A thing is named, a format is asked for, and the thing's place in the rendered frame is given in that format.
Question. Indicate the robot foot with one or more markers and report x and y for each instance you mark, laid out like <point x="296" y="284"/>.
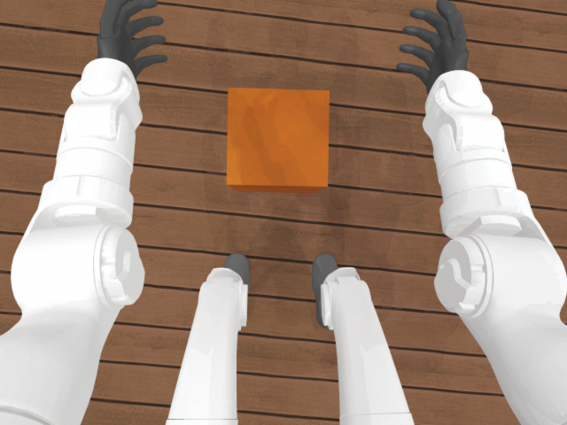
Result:
<point x="323" y="265"/>
<point x="239" y="263"/>

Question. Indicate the carton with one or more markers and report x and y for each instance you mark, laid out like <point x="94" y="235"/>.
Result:
<point x="278" y="140"/>

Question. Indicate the robot left upper arm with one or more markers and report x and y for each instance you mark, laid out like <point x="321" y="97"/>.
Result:
<point x="70" y="284"/>

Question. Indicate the right robot hand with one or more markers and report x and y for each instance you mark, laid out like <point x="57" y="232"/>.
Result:
<point x="449" y="44"/>

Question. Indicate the robot right upper arm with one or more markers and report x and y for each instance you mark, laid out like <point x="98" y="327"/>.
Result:
<point x="509" y="292"/>

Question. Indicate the robot right forearm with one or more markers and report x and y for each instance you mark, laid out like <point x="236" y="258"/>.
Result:
<point x="479" y="191"/>

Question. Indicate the left robot hand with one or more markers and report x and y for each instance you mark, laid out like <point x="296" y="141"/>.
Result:
<point x="116" y="33"/>

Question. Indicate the robot left forearm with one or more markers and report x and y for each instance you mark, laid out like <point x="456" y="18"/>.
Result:
<point x="95" y="153"/>

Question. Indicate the left robot foot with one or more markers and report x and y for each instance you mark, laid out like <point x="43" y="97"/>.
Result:
<point x="239" y="263"/>

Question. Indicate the right robot foot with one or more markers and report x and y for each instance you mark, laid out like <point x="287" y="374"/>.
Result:
<point x="323" y="265"/>

